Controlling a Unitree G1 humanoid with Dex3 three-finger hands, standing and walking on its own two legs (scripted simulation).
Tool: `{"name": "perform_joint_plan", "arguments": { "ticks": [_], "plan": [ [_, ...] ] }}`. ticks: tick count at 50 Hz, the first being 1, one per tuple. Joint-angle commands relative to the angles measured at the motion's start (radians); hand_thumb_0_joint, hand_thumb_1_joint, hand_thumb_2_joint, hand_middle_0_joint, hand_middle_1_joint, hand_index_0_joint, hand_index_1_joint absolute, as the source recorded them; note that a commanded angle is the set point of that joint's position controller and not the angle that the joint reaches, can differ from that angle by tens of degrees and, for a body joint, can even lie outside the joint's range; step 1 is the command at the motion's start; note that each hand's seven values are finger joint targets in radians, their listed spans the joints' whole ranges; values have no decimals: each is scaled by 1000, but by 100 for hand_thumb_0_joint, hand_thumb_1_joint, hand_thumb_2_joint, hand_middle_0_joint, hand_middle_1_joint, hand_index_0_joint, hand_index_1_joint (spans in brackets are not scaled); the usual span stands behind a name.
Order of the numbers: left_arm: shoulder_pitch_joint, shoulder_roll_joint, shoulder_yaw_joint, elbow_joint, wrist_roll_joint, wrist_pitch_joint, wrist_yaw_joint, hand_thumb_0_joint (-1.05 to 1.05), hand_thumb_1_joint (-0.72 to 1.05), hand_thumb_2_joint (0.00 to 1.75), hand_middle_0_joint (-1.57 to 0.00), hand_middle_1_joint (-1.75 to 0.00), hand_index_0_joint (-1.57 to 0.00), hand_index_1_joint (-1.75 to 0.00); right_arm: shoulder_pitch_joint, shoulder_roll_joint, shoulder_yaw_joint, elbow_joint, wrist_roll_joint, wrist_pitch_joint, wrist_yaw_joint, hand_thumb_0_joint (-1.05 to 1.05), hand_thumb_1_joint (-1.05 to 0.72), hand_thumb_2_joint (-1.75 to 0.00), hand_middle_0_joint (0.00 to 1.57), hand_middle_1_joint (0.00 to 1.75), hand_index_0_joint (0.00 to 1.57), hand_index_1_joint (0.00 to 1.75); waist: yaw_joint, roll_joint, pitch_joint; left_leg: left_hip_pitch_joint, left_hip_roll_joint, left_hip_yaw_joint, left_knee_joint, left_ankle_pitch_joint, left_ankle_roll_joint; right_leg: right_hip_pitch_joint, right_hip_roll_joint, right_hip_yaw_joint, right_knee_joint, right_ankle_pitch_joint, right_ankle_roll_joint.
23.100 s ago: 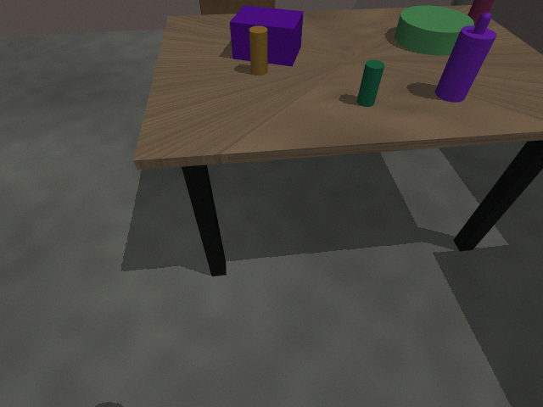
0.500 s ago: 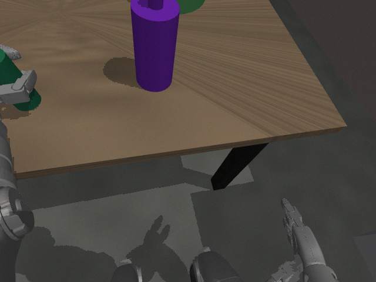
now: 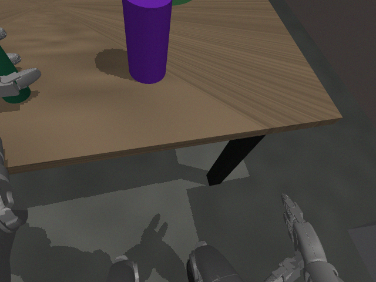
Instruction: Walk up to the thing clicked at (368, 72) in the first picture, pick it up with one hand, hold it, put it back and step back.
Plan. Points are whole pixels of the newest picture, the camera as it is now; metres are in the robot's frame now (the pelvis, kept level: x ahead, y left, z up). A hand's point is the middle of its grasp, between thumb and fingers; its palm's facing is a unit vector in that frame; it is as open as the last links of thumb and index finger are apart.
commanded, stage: open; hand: left
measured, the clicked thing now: (0, 73) +0.53 +0.27 +0.09
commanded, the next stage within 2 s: withdraw in 0.16 s
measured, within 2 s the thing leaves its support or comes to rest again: neither
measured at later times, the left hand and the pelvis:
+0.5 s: hand out of the picture +0.54 +0.28 +0.12, palm faces +0.32 -0.95 +0.00, open 17.2 cm; pelvis +0.01 +0.00 +0.01, yaw +0 degrees
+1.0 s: hand out of the picture +0.46 +0.42 +0.16, palm faces +0.54 -0.80 -0.26, open 17.5 cm; pelvis +0.02 +0.00 +0.03, yaw +1 degrees
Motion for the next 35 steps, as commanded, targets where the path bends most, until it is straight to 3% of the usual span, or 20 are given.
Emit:
{"name": "perform_joint_plan", "arguments": {
  "ticks": [1,4,9,11,13,14,17,19,24,26,27,29,30,33,35],
  "plan": [
    [-443,293,18,-221,-9,-65,4,0,-43,24,-43,-37,-44,-36,4,-150,-91,-189,6,-46,-16,0,55,-4,5,5,5,5,7,196,-521,379,-27,15,-120,372,26,220,22,-24,-99,312,-56],
    [-442,281,12,-228,-8,-68,7,0,-49,16,-32,-26,-33,-25,-8,-142,-86,-194,6,-46,-16,0,55,-5,5,5,5,5,9,208,-514,374,-26,15,-132,319,24,207,22,-24,-101,261,-58],
    [-435,278,10,-253,-11,-64,0,0,-57,6,-17,-11,-18,-10,40,-153,-96,-184,6,-41,-19,0,54,-5,5,5,5,5,2,240,-580,452,-20,10,-109,473,16,210,26,-29,-87,361,-60],
    [-419,250,-1,-244,-17,-59,-4,0,-59,2,-13,-6,-13,-6,26,-151,-96,-173,7,-42,-17,0,55,-5,5,5,5,5,5,238,-539,466,-12,2,-115,483,10,170,31,-38,-87,340,-65],
    [-414,267,13,-249,-16,-59,0,0,-61,0,-11,-4,-11,-4,27,-158,-103,-166,7,-40,-14,0,54,-5,5,5,5,5,14,242,-522,458,-10,-4,-126,472,5,161,32,-42,-87,318,-68],
    [-410,262,10,-246,-16,-57,2,0,-56,3,-8,-6,-9,-5,14,-167,-114,-191,8,-42,-14,0,56,-4,5,5,5,5,3,229,-525,455,-11,-2,-124,450,9,165,32,-41,-89,313,-67],
    [-429,294,27,-298,-15,-60,6,0,-54,3,-7,-6,-8,-5,54,-171,-115,-204,6,-36,-14,0,56,-4,5,5,5,5,5,231,-585,479,-14,3,-117,507,11,217,29,-36,-87,374,-63],
    [-466,359,53,-363,-16,-58,10,0,-53,3,-6,-6,-8,-4,58,-163,-110,-199,11,-29,-15,0,55,-5,5,5,5,5,31,265,-624,499,-22,11,-119,536,11,265,23,-28,-90,401,-59],
    [-473,412,71,-394,-10,-24,-3,0,-55,3,-6,-6,-8,-5,56,-168,-123,-180,21,-21,-22,0,54,-5,5,5,5,5,36,284,-632,543,-24,19,-139,596,9,318,20,-21,-110,464,-57],
    [-460,427,71,-357,1,3,-16,0,-55,2,-6,-5,-8,-4,39,-143,-94,-166,26,-18,-19,0,54,-5,5,5,5,5,52,288,-598,573,-23,19,-154,608,5,305,24,-27,-128,446,-58],
    [-448,417,56,-344,2,16,-23,0,-56,2,-6,-6,-8,-4,71,-151,-104,-133,25,-14,-20,0,54,-5,5,5,5,5,46,295,-583,569,-25,24,-157,613,8,313,22,-23,-140,461,-57],
    [-421,450,75,-314,-3,45,-40,0,-53,1,-5,-5,-8,-3,26,-161,-109,-113,35,-21,-21,0,55,-5,5,5,5,5,64,271,-530,551,-23,20,-185,578,5,322,23,-28,-153,427,-60],
    [-414,437,68,-276,-8,60,-52,0,-53,1,-6,-5,-8,-3,31,-140,-86,-87,38,-20,-19,0,55,-4,5,5,5,5,66,251,-486,520,-26,26,-194,542,11,325,23,-24,-170,412,-58],
    [-351,406,45,-173,-10,102,-92,0,-58,0,-6,-5,-9,-3,10,-145,-97,-70,46,-25,-20,0,57,-4,5,5,5,5,64,182,-413,482,-25,29,-222,498,17,330,26,-30,-197,391,-56],
    [-342,393,26,-147,-19,118,-124,0,-55,0,-6,-4,-9,-2,19,-136,-78,-27,49,-29,-19,0,58,-4,5,5,5,5,66,147,-378,460,-30,34,-226,471,28,335,24,-27,-212,390,-51]
  ]
}}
